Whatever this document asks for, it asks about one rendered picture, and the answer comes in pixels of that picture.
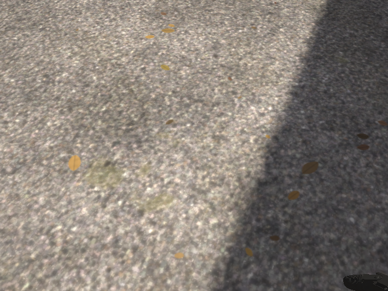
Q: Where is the robot right hand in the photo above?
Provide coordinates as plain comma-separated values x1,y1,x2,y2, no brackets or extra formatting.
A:
343,272,388,291

